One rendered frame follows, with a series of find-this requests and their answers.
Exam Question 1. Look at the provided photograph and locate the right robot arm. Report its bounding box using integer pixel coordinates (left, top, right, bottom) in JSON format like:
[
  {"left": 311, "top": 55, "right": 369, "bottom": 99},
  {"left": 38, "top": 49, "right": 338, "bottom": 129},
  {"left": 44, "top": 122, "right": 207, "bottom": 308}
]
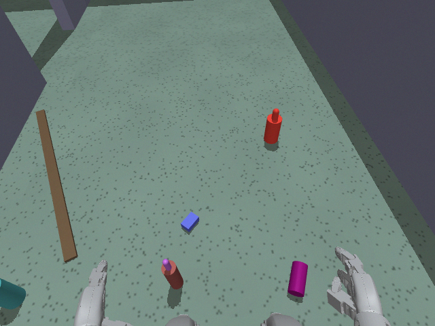
[{"left": 354, "top": 312, "right": 391, "bottom": 326}]

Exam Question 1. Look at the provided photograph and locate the left robot hand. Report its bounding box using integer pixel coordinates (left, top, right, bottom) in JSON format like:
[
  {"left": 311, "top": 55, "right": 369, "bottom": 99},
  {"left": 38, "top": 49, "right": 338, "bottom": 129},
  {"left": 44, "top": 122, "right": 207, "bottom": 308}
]
[{"left": 73, "top": 259, "right": 132, "bottom": 326}]

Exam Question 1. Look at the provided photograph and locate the right robot hand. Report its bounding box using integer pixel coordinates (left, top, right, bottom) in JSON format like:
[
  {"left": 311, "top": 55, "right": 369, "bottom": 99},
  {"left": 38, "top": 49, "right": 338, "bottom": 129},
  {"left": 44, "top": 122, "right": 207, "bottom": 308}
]
[{"left": 327, "top": 247, "right": 383, "bottom": 320}]

